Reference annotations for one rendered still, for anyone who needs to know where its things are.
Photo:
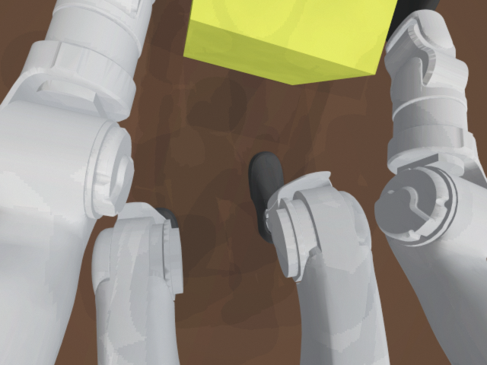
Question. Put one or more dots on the robot right hand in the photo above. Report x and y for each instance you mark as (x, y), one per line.
(405, 7)

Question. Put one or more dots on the carton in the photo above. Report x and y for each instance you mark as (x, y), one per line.
(290, 41)

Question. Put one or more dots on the left robot shin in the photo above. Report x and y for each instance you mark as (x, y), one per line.
(100, 265)

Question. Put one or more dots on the robot left upper arm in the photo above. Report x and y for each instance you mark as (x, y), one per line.
(60, 171)

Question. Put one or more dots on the right robot forearm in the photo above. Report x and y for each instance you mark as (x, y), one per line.
(429, 104)

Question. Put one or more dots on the robot right upper arm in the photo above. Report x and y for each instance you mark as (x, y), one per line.
(436, 225)

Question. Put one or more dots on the right robot shin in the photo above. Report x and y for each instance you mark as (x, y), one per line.
(314, 180)

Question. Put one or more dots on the left robot forearm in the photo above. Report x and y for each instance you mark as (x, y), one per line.
(87, 61)

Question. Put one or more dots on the robot shin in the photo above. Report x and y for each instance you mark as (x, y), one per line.
(314, 180)
(100, 265)

